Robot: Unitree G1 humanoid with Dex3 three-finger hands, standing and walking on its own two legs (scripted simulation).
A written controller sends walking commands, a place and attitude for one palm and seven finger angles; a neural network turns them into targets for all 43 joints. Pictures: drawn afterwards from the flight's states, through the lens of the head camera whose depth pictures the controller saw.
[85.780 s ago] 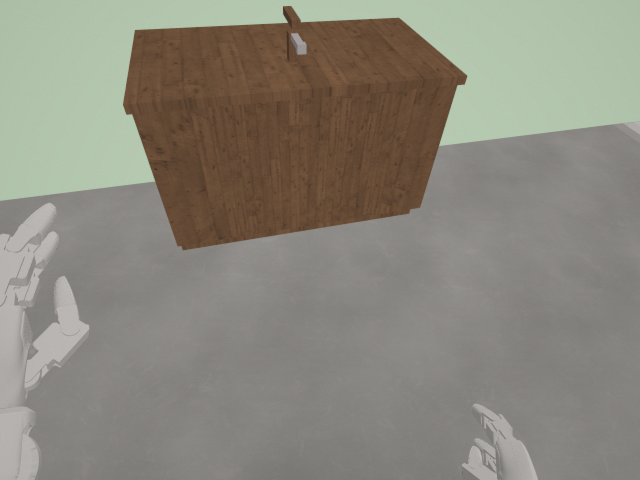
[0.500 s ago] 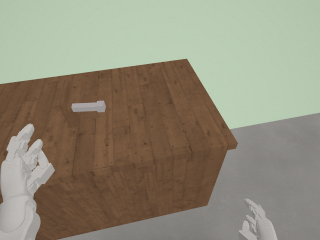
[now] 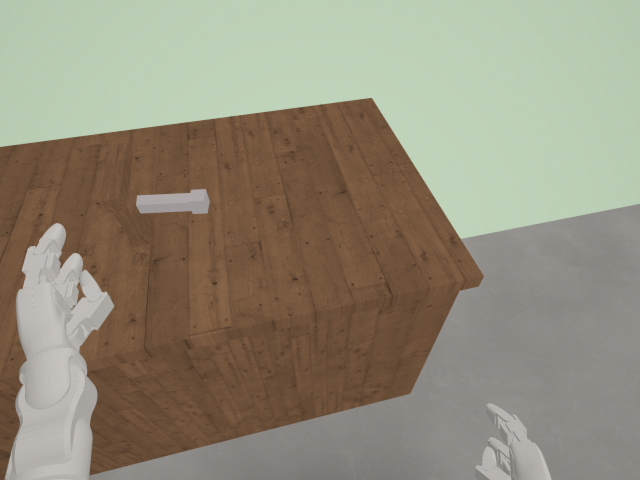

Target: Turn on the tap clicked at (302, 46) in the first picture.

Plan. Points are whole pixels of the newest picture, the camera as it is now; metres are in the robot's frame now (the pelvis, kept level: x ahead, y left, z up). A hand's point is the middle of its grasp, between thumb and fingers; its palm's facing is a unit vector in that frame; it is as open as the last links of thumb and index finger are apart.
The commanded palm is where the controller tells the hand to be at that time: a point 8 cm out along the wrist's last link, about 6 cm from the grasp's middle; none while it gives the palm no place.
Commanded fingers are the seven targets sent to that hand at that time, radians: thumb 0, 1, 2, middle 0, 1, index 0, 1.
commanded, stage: reach beside the lever's end, fingers flat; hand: left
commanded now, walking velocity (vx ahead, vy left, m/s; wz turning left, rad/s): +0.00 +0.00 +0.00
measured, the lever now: (199, 201) +0.51 +0.24 +0.04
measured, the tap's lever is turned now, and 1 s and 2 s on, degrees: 80 80 80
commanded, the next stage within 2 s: push the lever round in 1.22 s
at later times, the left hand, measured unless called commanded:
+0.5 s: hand (111, 264) +0.36 +0.31 +0.06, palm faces +0.53 -0.84 -0.10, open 7.7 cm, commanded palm +0.32 +0.35 +0.06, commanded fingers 0.00 0.90 0.90 -0.15 -0.16 -0.15 -0.16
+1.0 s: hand (124, 249) +0.40 +0.32 +0.05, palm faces +0.49 -0.87 -0.11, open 7.8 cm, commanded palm +0.35 +0.35 +0.04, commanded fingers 0.00 0.90 0.90 -0.15 -0.15 -0.15 -0.15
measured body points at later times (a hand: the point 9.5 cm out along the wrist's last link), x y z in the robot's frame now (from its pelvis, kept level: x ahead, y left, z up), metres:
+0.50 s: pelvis +0.00 +0.01 -0.01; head +0.06 +0.02 +0.44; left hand +0.33 +0.36 +0.07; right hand +0.12 -0.25 -0.12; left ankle +0.03 +0.11 -0.72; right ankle -0.01 -0.09 -0.72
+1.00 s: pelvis +0.00 +0.01 -0.03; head +0.07 +0.02 +0.42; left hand +0.37 +0.36 +0.05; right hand +0.06 -0.26 -0.14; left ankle +0.03 +0.11 -0.72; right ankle -0.01 -0.09 -0.72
